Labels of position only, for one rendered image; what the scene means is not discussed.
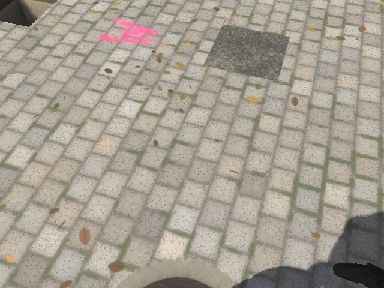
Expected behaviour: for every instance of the right robot hand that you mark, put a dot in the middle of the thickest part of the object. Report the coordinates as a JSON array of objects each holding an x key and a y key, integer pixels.
[{"x": 369, "y": 275}]

